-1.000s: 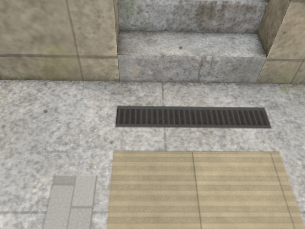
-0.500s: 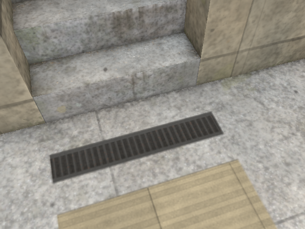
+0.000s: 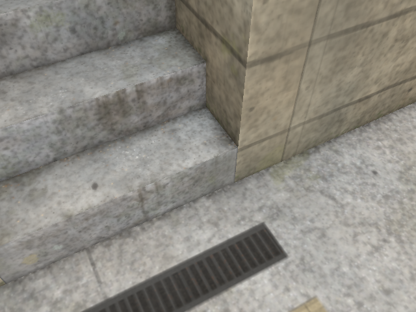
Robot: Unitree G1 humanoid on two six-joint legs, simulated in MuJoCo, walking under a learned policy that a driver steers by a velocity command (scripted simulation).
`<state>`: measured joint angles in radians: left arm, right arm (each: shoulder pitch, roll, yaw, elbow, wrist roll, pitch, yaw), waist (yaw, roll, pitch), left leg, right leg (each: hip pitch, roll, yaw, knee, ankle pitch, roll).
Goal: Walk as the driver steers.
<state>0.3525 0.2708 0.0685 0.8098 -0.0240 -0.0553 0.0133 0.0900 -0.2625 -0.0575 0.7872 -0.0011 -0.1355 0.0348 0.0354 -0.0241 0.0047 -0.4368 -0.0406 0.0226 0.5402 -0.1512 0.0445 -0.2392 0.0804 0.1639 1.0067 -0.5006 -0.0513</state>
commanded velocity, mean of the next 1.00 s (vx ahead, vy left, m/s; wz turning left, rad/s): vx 0.50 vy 0.00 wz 0.37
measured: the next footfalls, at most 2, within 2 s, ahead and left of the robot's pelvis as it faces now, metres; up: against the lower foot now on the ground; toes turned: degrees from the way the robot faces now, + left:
right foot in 0.42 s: +0.38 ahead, -0.11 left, +0.00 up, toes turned +7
left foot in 0.92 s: +0.53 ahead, +0.18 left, +0.00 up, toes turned +28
